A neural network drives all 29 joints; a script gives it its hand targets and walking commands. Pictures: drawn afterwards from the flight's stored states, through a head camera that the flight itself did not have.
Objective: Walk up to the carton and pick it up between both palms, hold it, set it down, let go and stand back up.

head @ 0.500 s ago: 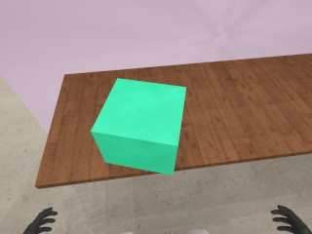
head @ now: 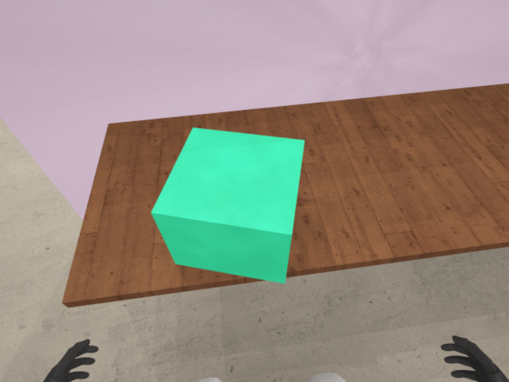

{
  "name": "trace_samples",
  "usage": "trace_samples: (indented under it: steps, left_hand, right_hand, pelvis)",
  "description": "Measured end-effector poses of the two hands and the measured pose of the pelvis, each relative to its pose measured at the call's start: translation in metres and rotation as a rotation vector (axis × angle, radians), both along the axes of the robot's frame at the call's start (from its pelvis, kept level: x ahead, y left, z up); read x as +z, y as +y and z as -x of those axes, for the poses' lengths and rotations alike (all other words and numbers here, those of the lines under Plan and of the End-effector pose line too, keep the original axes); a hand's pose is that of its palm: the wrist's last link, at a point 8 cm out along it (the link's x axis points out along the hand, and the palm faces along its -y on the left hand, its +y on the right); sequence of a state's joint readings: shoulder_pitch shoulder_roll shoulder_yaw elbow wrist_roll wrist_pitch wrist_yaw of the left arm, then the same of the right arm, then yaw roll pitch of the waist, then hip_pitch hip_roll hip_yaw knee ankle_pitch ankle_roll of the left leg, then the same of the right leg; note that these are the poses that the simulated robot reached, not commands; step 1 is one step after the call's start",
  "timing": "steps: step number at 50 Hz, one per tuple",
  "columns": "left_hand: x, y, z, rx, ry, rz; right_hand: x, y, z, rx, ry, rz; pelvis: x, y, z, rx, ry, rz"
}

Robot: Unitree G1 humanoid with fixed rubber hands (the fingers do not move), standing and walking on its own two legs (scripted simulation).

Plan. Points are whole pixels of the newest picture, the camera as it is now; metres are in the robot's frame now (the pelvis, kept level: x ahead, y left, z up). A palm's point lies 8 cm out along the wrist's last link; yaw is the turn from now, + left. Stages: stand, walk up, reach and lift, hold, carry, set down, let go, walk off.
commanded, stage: walk up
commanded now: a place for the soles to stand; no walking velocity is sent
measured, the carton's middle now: (238, 204) +0.43 +0.05 -0.02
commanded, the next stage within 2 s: reach and lift in 0.08 s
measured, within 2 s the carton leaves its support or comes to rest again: neither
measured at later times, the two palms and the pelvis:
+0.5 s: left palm (109, 375) +0.15 +0.25 -0.07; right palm (494, 375) +0.14 -0.33 -0.06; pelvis +0.00 -0.02 +0.00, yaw +3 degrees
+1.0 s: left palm (92, 359) +0.16 +0.26 -0.03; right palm (450, 345) +0.17 -0.25 -0.02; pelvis -0.01 -0.02 +0.02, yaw +3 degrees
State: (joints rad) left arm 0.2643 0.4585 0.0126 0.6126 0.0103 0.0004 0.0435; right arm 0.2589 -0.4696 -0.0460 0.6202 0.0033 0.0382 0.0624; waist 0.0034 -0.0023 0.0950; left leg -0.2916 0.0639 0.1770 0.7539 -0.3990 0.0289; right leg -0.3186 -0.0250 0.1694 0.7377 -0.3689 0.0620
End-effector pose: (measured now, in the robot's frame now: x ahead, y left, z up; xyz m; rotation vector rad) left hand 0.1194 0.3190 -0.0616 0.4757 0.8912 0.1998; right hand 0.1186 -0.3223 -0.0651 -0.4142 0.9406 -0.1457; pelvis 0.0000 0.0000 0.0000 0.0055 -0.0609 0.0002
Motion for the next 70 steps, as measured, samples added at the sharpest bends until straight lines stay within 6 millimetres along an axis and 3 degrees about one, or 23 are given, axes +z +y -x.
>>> trace_samples:
  steps: [7, 10, 13, 17, 21, 26, 39, 51, 62, 70]
  left_hand:
    - [-0.006, -0.005, 0.004, 0.042, 0.064, 0.007]
    - [-0.015, -0.02, 0.007, 0.114, 0.146, 0.042]
    - [-0.023, -0.041, 0.007, 0.134, 0.181, 0.099]
    - [-0.024, -0.063, -0.005, 0.122, 0.128, 0.154]
    - [-0.017, -0.073, -0.021, 0.093, 0.053, 0.172]
    - [-0.009, -0.069, -0.029, 0.067, 0.006, 0.159]
    - [0.018, -0.057, -0.036, 0.0, -0.116, 0.213]
    - [0.03, -0.057, -0.043, -0.027, -0.243, 0.286]
    - [0.045, -0.053, -0.058, -0.092, -0.338, 0.326]
    - [0.045, -0.054, -0.069, -0.135, -0.369, 0.356]
  right_hand:
    - [-0.005, -0.006, 0.001, 0.058, 0.003, 0.033]
    - [-0.016, -0.015, 0.003, 0.088, 0.031, 0.05]
    - [-0.015, -0.019, -0.002, 0.099, -0.017, 0.06]
    - [-0.008, -0.017, -0.013, 0.104, -0.096, 0.058]
    - [-0.002, -0.013, -0.017, 0.065, -0.146, 0.037]
    - [0.004, -0.002, -0.022, 0.022, -0.202, 0.006]
    - [0.043, 0.045, -0.05, -0.007, -0.424, -0.053]
    - [0.049, 0.07, -0.052, -0.074, -0.491, -0.127]
    - [0.052, 0.101, -0.062, -0.107, -0.543, -0.198]
    - [0.053, 0.12, -0.064, -0.141, -0.581, -0.227]
  pelvis:
    - [0.0, -0.003, 0.001, 0.015, 0.0, 0.005]
    - [-0.001, -0.005, 0.003, 0.038, 0.002, 0.015]
    - [-0.001, -0.008, 0.002, 0.042, 0.003, 0.012]
    - [-0.001, -0.013, 0.001, 0.048, 0.005, 0.009]
    - [0.001, -0.018, -0.001, 0.048, 0.004, 0.002]
    - [0.005, -0.024, -0.003, 0.047, -0.015, -0.003]
    - [0.019, -0.023, 0.002, 0.048, -0.059, 0.002]
    - [0.02, -0.021, 0.005, 0.048, -0.058, 0.005]
    - [0.02, -0.021, -0.002, 0.049, -0.048, 0.004]
    - [0.021, -0.019, -0.01, 0.05, -0.035, 0.005]
